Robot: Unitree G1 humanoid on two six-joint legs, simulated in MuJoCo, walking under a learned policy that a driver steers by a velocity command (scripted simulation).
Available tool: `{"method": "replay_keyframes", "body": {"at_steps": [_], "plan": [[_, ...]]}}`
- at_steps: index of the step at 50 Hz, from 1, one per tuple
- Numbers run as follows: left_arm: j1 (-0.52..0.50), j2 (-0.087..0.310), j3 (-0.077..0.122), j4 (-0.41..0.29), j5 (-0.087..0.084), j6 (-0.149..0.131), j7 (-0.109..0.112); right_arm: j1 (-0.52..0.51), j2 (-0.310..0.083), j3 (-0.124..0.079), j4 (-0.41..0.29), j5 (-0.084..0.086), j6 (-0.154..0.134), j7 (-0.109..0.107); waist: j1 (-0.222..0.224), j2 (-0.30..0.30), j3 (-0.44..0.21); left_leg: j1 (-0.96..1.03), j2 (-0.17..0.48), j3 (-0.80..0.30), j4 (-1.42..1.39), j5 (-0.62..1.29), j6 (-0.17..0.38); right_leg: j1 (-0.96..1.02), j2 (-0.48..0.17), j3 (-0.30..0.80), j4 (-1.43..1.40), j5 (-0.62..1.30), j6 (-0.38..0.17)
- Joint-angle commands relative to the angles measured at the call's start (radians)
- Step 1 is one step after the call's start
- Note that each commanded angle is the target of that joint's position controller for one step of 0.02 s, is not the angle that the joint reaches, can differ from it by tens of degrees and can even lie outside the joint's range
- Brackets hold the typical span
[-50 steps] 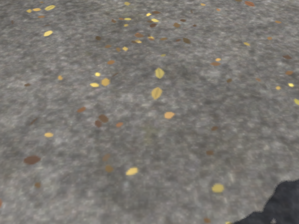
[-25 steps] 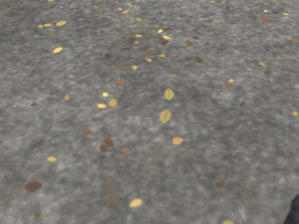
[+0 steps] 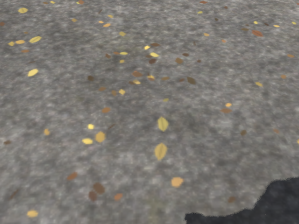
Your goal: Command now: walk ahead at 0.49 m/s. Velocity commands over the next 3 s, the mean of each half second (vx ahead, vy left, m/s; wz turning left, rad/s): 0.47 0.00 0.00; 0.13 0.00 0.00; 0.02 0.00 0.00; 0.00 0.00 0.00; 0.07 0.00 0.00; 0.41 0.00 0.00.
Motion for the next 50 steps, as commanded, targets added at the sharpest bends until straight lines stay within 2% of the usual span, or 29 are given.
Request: {"method": "replay_keyframes", "body": {"at_steps": [1, 6, 11, 14, 15, 16, 17, 18, 19, 20, 21, 22, 23, 24, 25, 26, 28, 31, 35, 37, 38, 39, 40, 41, 42, 43, 45, 47, 50], "plan": [[0.003, 0.053, 0.017, -0.045, 0.012, 0.004, 0.002, -0.021, -0.143, -0.022, -0.056, 0.001, -0.013, -0.024, 0.037, 0.075, 0.039, -0.014, 0.297, -0.247, -0.211, 0.058, 0.146, -0.096, -0.037, 0.025, -0.129, 0.152, 0.027], [-0.163, 0.027, 0.005, -0.089, 0.006, -0.008, -0.018, 0.073, -0.15, -0.018, -0.036, 0.014, -0.002, -0.037, -0.016, 0.084, 0.056, 0.056, 0.264, -0.16, -0.204, 0.111, 0.104, -0.069, 0.014, -0.026, -0.394, 0.329, 0.033], [-0.297, 0.025, -0.011, -0.144, -0.005, -0.021, -0.049, 0.156, -0.161, -0.025, 0.0, 0.018, 0.021, -0.04, -0.054, 0.086, 0.093, 0.226, 0.319, -0.154, -0.133, 0.162, 0.106, -0.107, 0.044, -0.043, -0.523, 0.244, 0.018], [-0.264, 0.058, -0.004, -0.154, -0.009, -0.031, -0.065, 0.136, -0.182, -0.036, 0.001, 0.022, 0.035, -0.045, -0.009, 0.12, 0.063, 0.281, 0.349, -0.153, -0.044, 0.352, 0.083, -0.003, 0.078, -0.063, -0.571, 0.132, -0.021], [-0.192, 0.085, 0.009, -0.138, -0.007, -0.033, -0.064, 0.112, -0.194, -0.039, -0.006, 0.022, 0.038, -0.045, 0.035, 0.14, 0.013, 0.277, 0.338, -0.138, 0.033, 0.537, 0.071, 0.12, 0.114, -0.092, -0.578, 0.11, -0.039], [-0.035, 0.127, 0.033, -0.089, -0.005, -0.034, -0.06, 0.087, -0.182, -0.034, -0.014, 0.021, 0.043, -0.044, 0.116, 0.136, -0.078, 0.236, 0.291, -0.099, 0.204, 0.672, 0.046, 0.332, 0.148, -0.116, -0.594, 0.129, -0.069], [0.169, 0.196, 0.057, -0.039, 0.006, -0.033, -0.05, 0.077, -0.153, -0.02, -0.037, 0.011, 0.041, -0.043, 0.191, 0.088, -0.223, 0.041, 0.24, -0.062, 0.478, 0.522, 0.012, 0.662, 0.031, 0.012, -0.551, 0.151, -0.129], [0.294, 0.287, 0.079, -0.009, 0.021, -0.025, -0.047, 0.19, -0.032, 0.015, -0.049, 0.008, 0.02, -0.031, 0.152, -0.16, -0.379, -0.385, 0.057, -0.034, 0.886, -0.001, -0.067, 1.055, -0.228, 0.489, -0.622, -0.028, -0.288], [0.288, 0.208, 0.051, -0.01, 0.016, -0.022, -0.047, 0.169, -0.07, 0.009, -0.033, 0.024, -0.009, -0.025, 0.161, -0.181, -0.431, -0.515, 0.035, -0.194, 1.037, -0.412, -0.052, 1.084, -0.266, 0.708, -0.757, -0.085, -0.301], [0.179, 0.156, 0.033, -0.028, 0.011, -0.023, -0.045, 0.076, -0.15, -0.013, -0.062, 0.05, -0.024, -0.022, 0.144, -0.142, -0.263, -0.593, 0.093, -0.194, 1.09, -0.375, -0.039, 0.943, -0.235, 0.538, -0.761, 0.031, -0.247], [0.076, 0.119, 0.019, -0.056, 0.015, -0.022, -0.045, 0.02, -0.159, -0.015, -0.074, 0.051, -0.027, -0.029, 0.107, -0.058, -0.165, -0.556, 0.146, -0.16, 1.058, -0.291, -0.041, 0.764, -0.199, 0.368, -0.765, 0.246, -0.217], [0.011, 0.087, 0.008, -0.063, 0.023, -0.025, -0.051, -0.004, -0.147, -0.022, -0.073, 0.035, -0.02, -0.039, 0.07, 0.003, -0.101, -0.498, 0.176, -0.142, 0.993, -0.246, -0.052, 0.612, -0.156, 0.25, -0.781, 0.426, -0.197], [-0.015, 0.058, -0.001, -0.059, 0.029, -0.028, -0.055, 0.019, -0.132, -0.029, -0.067, 0.026, -0.002, -0.047, 0.03, -0.006, -0.079, -0.424, 0.2, -0.142, 0.938, -0.225, -0.055, 0.518, -0.115, 0.16, -0.799, 0.522, -0.176], [-0.015, 0.046, -0.005, -0.048, 0.035, -0.029, -0.06, 0.05, -0.102, -0.026, -0.059, 0.024, 0.016, -0.05, 0.01, -0.024, -0.075, -0.367, 0.202, -0.137, 0.901, -0.208, -0.059, 0.46, -0.098, 0.117, -0.816, 0.582, -0.173], [-0.005, 0.055, -0.004, -0.035, 0.038, -0.032, -0.058, 0.073, -0.074, -0.023, -0.052, 0.021, 0.028, -0.053, -0.004, -0.027, -0.074, -0.338, 0.197, -0.126, 0.869, -0.191, -0.068, 0.424, -0.088, 0.08, -0.826, 0.662, -0.183], [0.0, 0.07, -0.003, -0.024, 0.04, -0.033, -0.052, 0.071, -0.069, -0.024, -0.057, 0.016, 0.036, -0.056, -0.015, -0.031, -0.068, -0.333, 0.191, -0.12, 0.825, -0.16, -0.078, 0.403, -0.079, 0.047, -0.833, 0.726, -0.191], [-0.007, 0.091, -0.001, -0.015, 0.042, -0.028, -0.035, 0.014, -0.069, -0.023, -0.082, 0.008, 0.043, -0.06, -0.022, -0.035, -0.067, -0.342, 0.191, -0.114, 0.675, -0.073, -0.094, 0.398, -0.063, -0.007, -0.837, 0.777, -0.187], [0.011, 0.111, -0.001, 0.0, 0.034, -0.013, -0.018, -0.088, -0.059, -0.013, -0.103, 0.006, 0.047, -0.055, 0.015, -0.042, -0.085, -0.272, 0.169, -0.089, 0.445, 0.085, -0.098, 0.414, -0.029, -0.061, -0.832, 0.728, -0.156], [0.047, 0.113, -0.003, 0.038, 0.025, 0.007, -0.013, -0.164, -0.087, -0.017, -0.117, 0.008, 0.058, -0.05, 0.043, -0.045, -0.072, -0.238, 0.149, -0.099, 0.315, 0.098, -0.09, 0.476, -0.06, -0.022, -0.803, 0.592, -0.155], [0.031, 0.106, -0.005, 0.047, 0.013, 0.017, -0.01, -0.161, -0.097, -0.022, -0.115, 0.0, 0.055, -0.047, 0.023, -0.036, -0.063, -0.194, 0.137, -0.093, 0.228, 0.092, -0.066, 0.487, -0.06, -0.003, -0.741, 0.505, -0.135], [0.036, 0.094, -0.008, 0.053, 0.006, 0.021, -0.008, -0.136, -0.108, -0.027, -0.102, -0.007, 0.051, -0.047, 0.006, -0.017, -0.068, -0.129, 0.13, -0.089, 0.145, 0.175, -0.048, 0.483, -0.031, -0.002, -0.694, 0.426, -0.103], [0.084, 0.075, -0.013, 0.06, 0.016, 0.019, -0.007, -0.109, -0.157, -0.04, -0.091, -0.014, 0.049, -0.052, 0.018, 0.043, -0.094, -0.028, 0.181, -0.142, 0.12, 0.458, -0.027, 0.46, 0.023, -0.018, -0.634, 0.315, -0.056], [0.184, 0.052, -0.016, 0.074, 0.037, 0.013, -0.008, -0.113, -0.205, -0.047, -0.094, -0.014, 0.052, -0.057, 0.089, 0.135, -0.144, 0.121, 0.264, -0.206, 0.189, 0.673, 0.026, 0.367, 0.094, -0.046, -0.581, 0.081, -0.015], [0.241, 0.001, -0.029, 0.098, 0.035, 0.019, -0.004, -0.116, -0.142, -0.031, -0.081, -0.011, 0.063, -0.058, 0.103, 0.223, -0.181, 0.171, 0.32, -0.269, 0.195, 0.621, 0.11, 0.304, 0.123, -0.071, -0.552, -0.129, 0.025], [0.193, 0.021, -0.026, 0.093, 0.027, 0.033, 0.003, -0.121, -0.094, -0.022, -0.075, -0.002, 0.069, -0.052, 0.08, 0.204, -0.161, 0.121, 0.322, -0.305, 0.164, 0.473, 0.127, 0.309, 0.123, -0.067, -0.552, -0.176, 0.041], [0.148, 0.041, -0.023, 0.082, 0.02, 0.051, 0.009, -0.158, -0.089, -0.02, -0.079, 0.001, 0.074, -0.049, 0.082, 0.186, -0.14, 0.066, 0.3, -0.305, 0.142, 0.334, 0.105, 0.325, 0.117, -0.059, -0.576, -0.151, 0.044], [0.122, 0.073, -0.016, 0.091, 0.023, 0.08, 0.016, -0.229, -0.102, -0.021, -0.099, 0.003, 0.076, -0.044, 0.085, 0.137, -0.09, -0.025, 0.234, -0.234, 0.142, 0.228, 0.046, 0.371, 0.114, -0.06, -0.627, -0.107, 0.035], [0.128, 0.066, -0.018, 0.105, 0.025, 0.088, 0.016, -0.222, -0.112, -0.025, -0.085, 0.009, 0.071, -0.043, 0.078, 0.114, -0.091, -0.023, 0.198, -0.19, 0.168, 0.266, 0.021, 0.401, 0.107, -0.056, -0.641, -0.063, 0.029], [0.124, 0.059, -0.019, 0.121, 0.022, 0.081, 0.012, -0.201, -0.103, -0.026, -0.063, 0.011, 0.07, -0.049, 0.062, 0.072, -0.109, 0.029, 0.179, -0.16, 0.214, 0.373, 0.024, 0.408, 0.097, -0.053, -0.64, 0.018, 0.029]]}}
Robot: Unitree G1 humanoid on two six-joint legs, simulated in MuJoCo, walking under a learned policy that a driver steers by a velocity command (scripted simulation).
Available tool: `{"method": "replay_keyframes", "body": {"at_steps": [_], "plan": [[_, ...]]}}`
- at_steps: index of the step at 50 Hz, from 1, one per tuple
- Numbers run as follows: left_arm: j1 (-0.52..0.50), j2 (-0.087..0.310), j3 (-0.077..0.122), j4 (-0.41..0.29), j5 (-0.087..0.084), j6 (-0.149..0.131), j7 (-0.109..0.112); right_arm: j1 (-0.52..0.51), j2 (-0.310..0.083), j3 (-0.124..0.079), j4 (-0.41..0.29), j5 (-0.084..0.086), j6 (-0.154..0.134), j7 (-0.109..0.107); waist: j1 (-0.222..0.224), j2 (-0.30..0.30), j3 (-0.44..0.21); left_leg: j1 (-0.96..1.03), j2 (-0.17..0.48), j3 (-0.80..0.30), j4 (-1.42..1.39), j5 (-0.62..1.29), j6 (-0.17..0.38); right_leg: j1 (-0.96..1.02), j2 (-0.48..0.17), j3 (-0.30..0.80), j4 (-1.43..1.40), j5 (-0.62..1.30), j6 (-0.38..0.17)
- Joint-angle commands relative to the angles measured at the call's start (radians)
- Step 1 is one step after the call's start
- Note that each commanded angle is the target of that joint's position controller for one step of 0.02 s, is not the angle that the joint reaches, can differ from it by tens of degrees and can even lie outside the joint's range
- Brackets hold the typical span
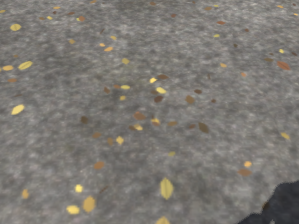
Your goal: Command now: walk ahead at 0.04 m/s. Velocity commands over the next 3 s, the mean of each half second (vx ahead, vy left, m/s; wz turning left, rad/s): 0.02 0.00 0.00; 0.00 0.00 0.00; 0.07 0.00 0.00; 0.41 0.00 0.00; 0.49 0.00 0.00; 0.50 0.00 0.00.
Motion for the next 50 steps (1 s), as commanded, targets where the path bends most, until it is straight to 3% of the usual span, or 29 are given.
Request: {"method": "replay_keyframes", "body": {"at_steps": [1, 10, 21, 50], "plan": [[0.088, 0.093, 0.017, 0.006, -0.002, -0.003, 0.001, 0.003, -0.123, -0.026, -0.027, 0.003, -0.008, -0.008, 0.0, 0.035, -0.111, 0.257, 0.092, -0.103, -0.018, 0.421, 0.092, -0.095, -0.042, 0.03, -0.065, 0.23, -0.017], [0.117, 0.07, 0.01, 0.041, 0.0, 0.001, 0.008, -0.03, -0.111, -0.027, -0.002, 0.003, 0.021, -0.014, -0.003, 0.013, -0.035, 0.235, 0.068, -0.083, -0.035, 0.25, 0.078, -0.134, -0.046, 0.026, -0.081, 0.142, -0.017], [0.168, 0.048, 0.002, 0.055, 0.002, -0.014, 0.013, -0.033, -0.103, -0.024, 0.031, 0.001, 0.033, -0.021, -0.013, 0.011, 0.022, 0.232, 0.05, -0.075, -0.066, 0.107, 0.053, -0.184, -0.053, 0.032, -0.119, 0.037, -0.021], [0.265, 0.01, 0.001, 0.046, -0.001, -0.026, 0.012, 0.02, -0.091, -0.009, 0.09, 0.005, 0.033, -0.028, -0.019, 0.003, 0.032, 0.231, 0.043, -0.072, -0.063, 0.138, 0.047, -0.173, -0.047, 0.03, -0.133, 0.096, -0.025]]}}
Over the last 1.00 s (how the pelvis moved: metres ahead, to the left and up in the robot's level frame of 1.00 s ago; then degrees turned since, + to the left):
0.42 -0.05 -0.01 0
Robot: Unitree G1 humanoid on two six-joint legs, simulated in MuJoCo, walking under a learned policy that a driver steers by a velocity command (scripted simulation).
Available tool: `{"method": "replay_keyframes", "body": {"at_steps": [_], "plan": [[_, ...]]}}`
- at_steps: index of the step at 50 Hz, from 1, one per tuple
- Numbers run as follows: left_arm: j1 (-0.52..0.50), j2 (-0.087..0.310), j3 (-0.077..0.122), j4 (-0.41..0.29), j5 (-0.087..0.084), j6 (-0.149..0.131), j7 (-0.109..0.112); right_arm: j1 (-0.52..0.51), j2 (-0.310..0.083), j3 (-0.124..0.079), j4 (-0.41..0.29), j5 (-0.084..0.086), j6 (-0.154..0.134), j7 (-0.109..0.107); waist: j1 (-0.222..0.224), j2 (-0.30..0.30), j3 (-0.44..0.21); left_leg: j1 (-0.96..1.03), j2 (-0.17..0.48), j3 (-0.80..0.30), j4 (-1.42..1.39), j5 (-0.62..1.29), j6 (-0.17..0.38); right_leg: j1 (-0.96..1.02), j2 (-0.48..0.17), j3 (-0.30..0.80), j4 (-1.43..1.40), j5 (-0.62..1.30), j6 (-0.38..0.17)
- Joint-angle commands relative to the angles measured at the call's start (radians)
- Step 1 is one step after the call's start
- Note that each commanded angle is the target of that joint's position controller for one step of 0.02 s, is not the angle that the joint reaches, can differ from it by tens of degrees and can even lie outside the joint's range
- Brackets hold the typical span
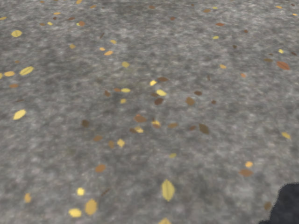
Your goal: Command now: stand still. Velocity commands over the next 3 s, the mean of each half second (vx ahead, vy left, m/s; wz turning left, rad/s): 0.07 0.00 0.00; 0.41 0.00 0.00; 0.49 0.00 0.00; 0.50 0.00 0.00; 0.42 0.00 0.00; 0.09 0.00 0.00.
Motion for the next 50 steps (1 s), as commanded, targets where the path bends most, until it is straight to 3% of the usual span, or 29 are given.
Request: {"method": "replay_keyframes", "body": {"at_steps": [1, 15, 16, 17, 19, 20, 21, 23, 25, 27, 28, 29, 30, 31, 32, 33, 35, 38, 40, 43, 47, 50], "plan": [[0.107, 0.081, 0.013, -0.004, 0.0, -0.003, 0.002, -0.005, -0.097, -0.013, -0.031, 0.0, -0.007, -0.003, 0.0, -0.012, 0.007, 0.188, 0.049, -0.063, -0.046, 0.132, 0.054, -0.213, -0.041, 0.039, -0.133, 0.104, -0.02], [0.129, 0.074, 0.014, -0.011, -0.001, -0.004, 0.002, 0.001, -0.095, -0.011, -0.023, 0.002, -0.006, -0.005, 0.0, -0.014, 0.008, 0.192, 0.049, -0.061, -0.039, 0.154, 0.053, -0.207, -0.04, 0.039, -0.133, 0.13, -0.02], [0.151, 0.069, 0.014, -0.001, -0.002, -0.003, 0.002, 0.019, -0.086, -0.009, -0.013, 0.002, -0.005, -0.004, 0.002, -0.02, -0.011, 0.198, 0.034, -0.045, -0.034, 0.041, 0.052, -0.199, -0.038, 0.039, -0.148, 0.028, -0.028], [0.155, 0.086, 0.02, -0.002, -0.007, 0.0, 0.004, 0.024, -0.09, -0.012, -0.01, 0.007, -0.004, -0.004, 0.002, -0.04, 0.011, 0.169, 0.007, -0.017, -0.007, -0.129, 0.049, -0.213, -0.046, 0.059, -0.167, -0.113, -0.051], [0.154, 0.139, 0.037, -0.026, -0.018, -0.004, 0.01, -0.02, -0.1, -0.018, -0.03, 0.013, -0.018, 0.001, 0.026, -0.106, 0.093, -0.001, -0.039, 0.038, 0.1, -0.343, 0.039, -0.205, -0.132, 0.189, -0.245, -0.366, -0.131], [0.161, 0.176, 0.049, -0.033, -0.025, -0.013, 0.012, -0.071, -0.091, -0.017, -0.056, 0.02, -0.036, 0.009, 0.042, -0.153, 0.146, -0.112, -0.039, 0.069, 0.181, -0.284, 0.038, -0.162, -0.228, 0.307, -0.316, -0.417, -0.18], [0.143, 0.205, 0.061, -0.039, -0.028, -0.025, 0.013, -0.105, -0.083, -0.014, -0.076, 0.023, -0.056, 0.019, 0.044, -0.178, 0.196, -0.201, 0.006, 0.046, 0.251, -0.228, 0.048, -0.131, -0.314, 0.395, -0.343, -0.379, -0.219], [0.153, 0.181, 0.061, -0.04, -0.022, -0.049, 0.007, -0.125, -0.085, -0.015, -0.097, 0.027, -0.087, 0.036, 0.045, -0.159, 0.215, -0.345, 0.059, 0.015, 0.312, -0.286, 0.065, -0.005, -0.356, 0.406, -0.311, -0.157, -0.234], [0.144, 0.172, 0.06, -0.047, -0.031, -0.051, -0.005, -0.113, -0.081, -0.015, -0.106, 0.037, -0.108, 0.05, 0.026, -0.131, 0.192, -0.298, 0.062, 0.037, 0.201, -0.297, 0.072, 0.038, -0.318, 0.319, -0.256, 0.0, -0.199], [0.081, 0.187, 0.059, -0.07, -0.031, -0.046, -0.016, 0.065, -0.087, -0.034, -0.039, 0.037, -0.113, 0.058, -0.063, -0.116, 0.104, 0.107, -0.039, 0.135, 0.046, -0.112, 0.07, -0.143, -0.215, 0.182, -0.144, 0.211, -0.145], [0.06, 0.195, 0.058, -0.08, -0.027, -0.048, -0.019, 0.214, -0.126, -0.058, 0.009, 0.034, -0.109, 0.058, -0.129, -0.095, 0.026, 0.313, -0.048, 0.105, 0.042, -0.056, 0.083, -0.227, -0.162, 0.116, 0.013, 0.413, -0.115], [0.013, 0.149, 0.044, -0.119, -0.026, -0.057, -0.02, 0.378, -0.227, -0.088, 0.031, 0.028, -0.11, 0.051, -0.19, 0.112, -0.039, 0.489, 0.164, -0.263, -0.121, -0.19, 0.183, -0.424, -0.031, -0.016, 0.389, 0.415, -0.029], [0.022, 0.066, 0.023, -0.152, -0.028, -0.08, -0.018, 0.46, -0.254, -0.077, 0.036, 0.015, -0.117, 0.056, -0.175, 0.298, -0.152, 0.61, 0.386, -0.739, -0.334, -0.235, 0.307, -0.596, 0.074, 0.064, 0.708, -0.131, -0.007], [-0.018, 0.107, 0.037, -0.164, -0.057, -0.096, -0.024, 0.363, -0.183, -0.047, 0.023, 0.005, -0.131, 0.054, -0.124, 0.187, -0.088, 0.539, 0.406, -0.735, -0.334, -0.286, 0.294, -0.681, 0.014, 0.18, 0.856, -0.12, -0.041], [-0.051, 0.133, 0.043, -0.177, -0.066, -0.103, -0.032, 0.265, -0.138, -0.029, -0.01, 0.008, -0.137, 0.055, -0.088, 0.124, -0.013, 0.451, 0.371, -0.58, -0.323, -0.245, 0.251, -0.71, -0.042, 0.164, 0.871, -0.028, -0.073], [-0.062, 0.138, 0.049, -0.175, -0.058, -0.105, -0.031, 0.201, -0.117, -0.017, -0.029, 0.004, -0.138, 0.061, -0.056, 0.056, 0.014, 0.38, 0.331, -0.456, -0.339, -0.2, 0.215, -0.694, -0.09, 0.147, 0.823, 0.075, -0.091], [-0.05, 0.151, 0.068, -0.168, -0.04, -0.091, -0.029, 0.171, -0.092, -0.001, -0.04, -0.006, -0.134, 0.065, -0.016, 0.049, 0.031, 0.278, 0.243, -0.269, -0.37, -0.061, 0.166, -0.603, -0.136, 0.118, 0.719, 0.174, -0.091], [-0.089, 0.126, 0.071, -0.182, -0.035, -0.065, -0.034, 0.24, -0.116, 0.003, -0.025, -0.006, -0.127, 0.047, -0.007, 0.046, 0.049, 0.257, 0.214, -0.166, -0.399, 0.104, 0.171, -0.619, -0.146, 0.078, 0.625, 0.227, -0.053], [-0.184, 0.118, 0.067, -0.222, -0.028, -0.061, -0.034, 0.265, -0.144, 0.0, -0.027, -0.01, -0.123, 0.034, -0.02, 0.034, 0.067, 0.264, 0.224, -0.148, -0.416, 0.154, 0.184, -0.679, -0.151, 0.071, 0.519, 0.287, -0.023], [-0.324, 0.106, 0.054, -0.272, -0.028, -0.066, -0.043, 0.281, -0.155, -0.001, -0.044, -0.01, -0.114, 0.022, -0.049, 0.044, 0.084, 0.255, 0.207, -0.098, -0.434, 0.167, 0.174, -0.662, -0.13, 0.048, 0.298, 0.402, -0.005], [-0.45, 0.111, 0.042, -0.311, -0.035, -0.075, -0.067, 0.348, -0.165, -0.009, -0.037, 0.004, -0.107, 0.019, -0.081, 0.049, 0.109, 0.318, 0.226, -0.06, -0.426, 0.163, 0.168, -0.627, -0.091, 0.018, 0.134, 0.453, -0.016], [-0.488, 0.129, 0.041, -0.34, -0.038, -0.084, -0.087, 0.359, -0.173, -0.019, -0.033, 0.01, -0.097, 0.018, -0.065, 0.065, 0.107, 0.416, 0.266, -0.047, -0.367, 0.247, 0.152, -0.603, -0.074, 0.021, 0.061, 0.396, -0.056]]}}
Over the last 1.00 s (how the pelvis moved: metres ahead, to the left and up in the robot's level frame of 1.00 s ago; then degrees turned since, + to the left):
0.00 0.00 0.00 1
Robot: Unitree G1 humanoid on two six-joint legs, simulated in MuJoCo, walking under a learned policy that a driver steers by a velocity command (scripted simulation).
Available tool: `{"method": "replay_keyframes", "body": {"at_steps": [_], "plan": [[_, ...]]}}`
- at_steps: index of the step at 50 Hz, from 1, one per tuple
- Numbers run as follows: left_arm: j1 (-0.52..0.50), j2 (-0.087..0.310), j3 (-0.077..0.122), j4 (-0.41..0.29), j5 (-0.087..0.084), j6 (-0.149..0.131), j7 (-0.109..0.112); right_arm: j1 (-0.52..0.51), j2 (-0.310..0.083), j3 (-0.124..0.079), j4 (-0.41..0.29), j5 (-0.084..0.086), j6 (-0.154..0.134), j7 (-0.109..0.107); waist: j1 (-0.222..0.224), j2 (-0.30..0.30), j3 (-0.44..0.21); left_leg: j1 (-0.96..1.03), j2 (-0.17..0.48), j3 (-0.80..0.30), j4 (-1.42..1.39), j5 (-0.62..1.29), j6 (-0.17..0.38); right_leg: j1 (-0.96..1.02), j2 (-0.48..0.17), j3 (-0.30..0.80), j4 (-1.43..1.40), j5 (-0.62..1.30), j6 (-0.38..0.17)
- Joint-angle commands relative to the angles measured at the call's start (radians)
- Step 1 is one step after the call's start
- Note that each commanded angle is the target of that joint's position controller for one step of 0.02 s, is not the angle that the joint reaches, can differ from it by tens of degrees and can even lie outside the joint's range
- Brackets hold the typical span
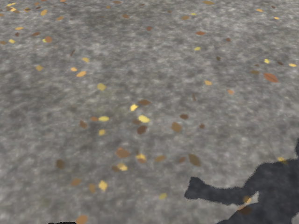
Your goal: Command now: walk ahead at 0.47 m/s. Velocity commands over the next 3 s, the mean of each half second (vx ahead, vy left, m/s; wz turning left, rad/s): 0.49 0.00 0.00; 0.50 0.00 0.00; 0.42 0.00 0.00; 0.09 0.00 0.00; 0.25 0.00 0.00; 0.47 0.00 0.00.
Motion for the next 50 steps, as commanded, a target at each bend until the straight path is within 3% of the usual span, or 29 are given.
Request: {"method": "replay_keyframes", "body": {"at_steps": [1, 2, 3, 4, 5, 6, 7, 8, 9, 11, 13, 16, 18, 22, 27, 29, 31, 32, 33, 34, 35, 36, 37, 38, 39, 41, 43, 46, 50], "plan": [[-0.102, 0.078, 0.011, -0.091, -0.003, -0.023, -0.02, 0.027, -0.174, -0.038, -0.024, 0.005, 0.004, -0.006, 0.05, 0.117, 0.109, -0.036, 0.299, -0.095, 0.026, 0.531, 0.143, 0.025, 0.034, -0.017, -0.068, -0.053, -0.041], [-0.047, 0.105, 0.024, -0.082, -0.002, -0.025, -0.02, 0.012, -0.191, -0.043, -0.03, 0.003, 0.008, -0.006, 0.087, 0.142, 0.06, -0.018, 0.3, -0.086, 0.098, 0.716, 0.132, 0.121, 0.066, -0.037, -0.066, -0.083, -0.059], [0.078, 0.143, 0.044, -0.05, -0.002, -0.024, -0.017, -0.008, -0.199, -0.046, -0.035, -0.001, 0.015, -0.005, 0.16, 0.159, -0.022, -0.028, 0.278, -0.058, 0.25, 0.892, 0.114, 0.288, 0.105, -0.063, -0.063, -0.101, -0.084], [0.269, 0.192, 0.069, 0.007, -0.003, -0.02, -0.01, -0.023, -0.184, -0.038, -0.047, -0.006, 0.02, -0.004, 0.247, 0.155, -0.133, -0.142, 0.228, -0.025, 0.481, 0.895, 0.08, 0.556, 0.105, -0.05, -0.05, -0.098, -0.116], [0.436, 0.279, 0.09, 0.046, 0.017, -0.015, 0.002, 0.021, -0.12, -0.018, -0.074, -0.016, 0.017, 0.0, 0.258, -0.013, -0.29, -0.446, 0.136, 0.009, 0.85, 0.54, 0.041, 0.906, -0.124, 0.265, -0.058, -0.199, -0.202], [0.463, 0.297, 0.083, 0.06, 0.029, -0.017, -0.008, 0.126, 0.008, 0.018, -0.067, 0.0, -0.012, 0.012, 0.185, -0.249, -0.45, -0.709, -0.038, -0.126, 1.133, -0.212, 0.01, 1.105, -0.313, 0.774, -0.262, -0.407, -0.329], [0.409, 0.203, 0.057, 0.055, 0.021, -0.022, -0.01, 0.016, -0.104, -0.011, -0.084, 0.03, -0.038, 0.017, 0.205, -0.165, -0.349, -0.82, 0.016, -0.218, 1.238, -0.205, 0.033, 1.037, -0.273, 0.763, -0.329, -0.448, -0.27], [0.313, 0.162, 0.044, 0.041, 0.014, -0.026, -0.007, -0.083, -0.15, -0.022, -0.119, 0.045, -0.052, 0.017, 0.184, -0.115, -0.197, -0.872, 0.068, -0.177, 1.24, -0.12, 0.049, 0.882, -0.244, 0.586, -0.336, -0.357, -0.225], [0.223, 0.138, 0.034, 0.023, 0.02, -0.03, -0.008, -0.13, -0.153, -0.025, -0.13, 0.036, -0.056, 0.006, 0.146, -0.008, -0.133, -0.821, 0.123, -0.159, 1.184, -0.019, 0.053, 0.715, -0.214, 0.46, -0.357, -0.231, -0.204], [0.164, 0.085, 0.018, 0.028, 0.041, -0.039, -0.016, -0.104, -0.128, -0.037, -0.122, 0.016, -0.029, -0.002, 0.074, -0.014, -0.079, -0.702, 0.184, -0.163, 1.094, 0.064, 0.059, 0.514, -0.151, 0.305, -0.41, -0.119, -0.186], [0.191, 0.088, 0.018, 0.051, 0.036, -0.041, -0.013, -0.082, -0.094, -0.036, -0.121, 0.016, -0.004, -0.004, 0.054, -0.029, -0.048, -0.682, 0.198, -0.151, 1.027, 0.074, 0.054, 0.45, -0.13, 0.241, -0.461, -0.111, -0.202], [0.245, 0.136, 0.026, 0.07, 0.036, -0.04, 0.01, -0.199, -0.113, -0.044, -0.164, 0.003, 0.008, -0.007, 0.065, -0.01, 0.016, -0.799, 0.212, -0.14, 0.883, 0.19, 0.021, 0.447, -0.127, 0.192, -0.511, -0.09, -0.212], [0.287, 0.144, 0.026, 0.08, 0.033, -0.033, 0.024, -0.275, -0.114, -0.047, -0.19, -0.005, 0.005, -0.004, 0.085, -0.005, 0.032, -0.86, 0.207, -0.133, 0.763, 0.298, 0.003, 0.487, -0.121, 0.166, -0.519, -0.069, -0.201], [0.349, 0.155, 0.026, 0.094, 0.022, -0.025, 0.036, -0.412, -0.092, -0.038, -0.226, 0.0, -0.007, 0.011, 0.128, -0.014, 0.051, -0.823, 0.159, -0.085, 0.521, 0.465, -0.003, 0.526, -0.087, 0.087, -0.521, -0.047, -0.164], [0.432, 0.165, 0.033, 0.134, 0.014, -0.005, 0.04, -0.542, -0.091, -0.025, -0.277, 0.011, -0.017, 0.038, 0.167, -0.017, 0.088, -0.85, 0.128, -0.072, 0.382, 0.411, 0.015, 0.689, -0.14, 0.078, -0.459, -0.02, -0.158], [0.428, 0.177, 0.04, 0.139, 0.011, 0.005, 0.044, -0.545, -0.107, -0.027, -0.292, 0.014, -0.024, 0.051, 0.149, -0.031, 0.081, -0.828, 0.117, -0.07, 0.349, 0.336, 0.039, 0.748, -0.171, 0.086, -0.412, 0.053, -0.146], [0.39, 0.195, 0.047, 0.13, 0.011, 0.014, 0.046, -0.454, -0.149, -0.045, -0.276, 0.014, -0.03, 0.054, 0.088, -0.062, 0.018, -0.668, 0.069, -0.033, 0.331, 0.267, 0.069, 0.767, -0.168, 0.071, -0.307, 0.308, -0.121], [0.365, 0.188, 0.043, 0.124, 0.011, 0.019, 0.046, -0.318, -0.184, -0.066, -0.236, 0.011, -0.031, 0.05, 0.015, -0.06, -0.061, -0.483, 0.031, -0.001, 0.314, 0.274, 0.094, 0.739, -0.126, 0.034, -0.151, 0.46, -0.099], [0.36, 0.159, 0.029, 0.109, 0.02, 0.02, 0.045, -0.127, -0.244, -0.091, -0.182, 0.004, -0.03, 0.042, -0.057, -0.025, -0.192, -0.184, 0.094, -0.072, 0.354, 0.292, 0.14, 0.587, -0.072, -0.005, 0.095, 0.379, -0.065], [0.474, 0.052, -0.002, 0.095, 0.026, 0.003, 0.034, 0.019, -0.344, -0.117, -0.153, -0.014, -0.023, 0.036, -0.03, 0.194, -0.356, 0.235, 0.363, -0.516, 0.322, 0.151, 0.294, 0.17, 0.082, -0.041, 0.51, -0.024, 0.01], [0.461, 0.047, -0.009, 0.104, 0.016, -0.025, 0.028, 0.029, -0.288, -0.094, -0.149, -0.008, -0.02, 0.039, -0.031, 0.283, -0.428, 0.304, 0.437, -0.826, 0.145, 0.065, 0.334, -0.003, 0.158, 0.106, 0.694, -0.585, 0.01], [0.372, 0.141, 0.016, 0.079, -0.013, -0.042, 0.024, -0.05, -0.226, -0.075, -0.158, 0.002, -0.023, 0.039, -0.026, 0.228, -0.295, 0.205, 0.399, -0.699, 0.133, 0.02, 0.275, -0.103, 0.09, 0.149, 0.77, -0.553, -0.014], [0.296, 0.157, 0.017, 0.055, -0.02, -0.048, 0.027, -0.144, -0.186, -0.062, -0.185, 0.002, -0.023, 0.038, -0.001, 0.159, -0.186, 0.046, 0.366, -0.55, 0.116, 0.078, 0.239, -0.11, 0.031, 0.112, 0.744, -0.46, -0.028], [0.258, 0.152, 0.023, 0.05, -0.006, -0.044, 0.035, -0.215, -0.154, -0.051, -0.195, -0.009, -0.024, 0.042, 0.033, 0.087, -0.109, -0.116, 0.328, -0.445, 0.08, 0.155, 0.221, -0.065, -0.012, 0.092, 0.676, -0.376, -0.028], [0.27, 0.142, 0.031, 0.053, 0.004, -0.03, 0.041, -0.251, -0.127, -0.042, -0.197, -0.019, -0.029, 0.045, 0.072, 0.1, -0.075, -0.222, 0.292, -0.371, 0.047, 0.202, 0.204, 0.003, -0.046, 0.098, 0.615, -0.324, -0.03], [0.313, 0.097, 0.028, 0.064, 0.008, -0.002, 0.044, -0.247, -0.122, -0.04, -0.183, -0.02, -0.032, 0.048, 0.105, 0.12, -0.052, -0.317, 0.259, -0.297, -0.008, 0.235, 0.209, 0.072, -0.064, 0.092, 0.557, -0.286, -0.022], [0.279, 0.092, 0.029, 0.049, 0.013, 0.01, 0.047, -0.212, -0.156, -0.047, -0.166, -0.017, -0.036, 0.037, 0.11, 0.104, -0.018, -0.338, 0.255, -0.249, -0.041, 0.298, 0.222, 0.032, -0.072, 0.083, 0.485, -0.227, -0.002], [0.167, 0.095, 0.032, 0.01, 0.025, 0.01, 0.047, -0.157, -0.175, -0.051, -0.149, -0.013, -0.03, 0.017, 0.085, 0.081, 0.009, -0.288, 0.249, -0.203, -0.056, 0.367, 0.214, -0.058, -0.072, 0.076, 0.312, -0.076, 0.027], [0.033, 0.069, 0.02, -0.026, 0.018, 0.0, 0.032, -0.098, -0.182, -0.049, -0.135, -0.003, -0.021, 0.006, 0.043, 0.091, 0.036, -0.257, 0.214, -0.128, -0.063, 0.36, 0.178, -0.018, -0.029, 0.033, 0.074, 0.088, 0.03]]}}
Over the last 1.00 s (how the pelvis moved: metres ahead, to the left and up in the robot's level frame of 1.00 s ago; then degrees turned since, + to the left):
0.25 0.02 0.00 -1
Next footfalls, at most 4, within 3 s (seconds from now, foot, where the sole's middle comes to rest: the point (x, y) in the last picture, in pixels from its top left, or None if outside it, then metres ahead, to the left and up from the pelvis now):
0.08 right None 0.26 -0.13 -0.77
0.66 left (120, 203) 0.58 0.10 -0.77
1.22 right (164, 139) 0.90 -0.14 -0.77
1.66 left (120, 119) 1.06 0.09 -0.77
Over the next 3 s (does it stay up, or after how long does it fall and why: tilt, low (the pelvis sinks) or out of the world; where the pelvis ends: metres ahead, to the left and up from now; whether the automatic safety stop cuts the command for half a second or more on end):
stays up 1.28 -0.09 0.01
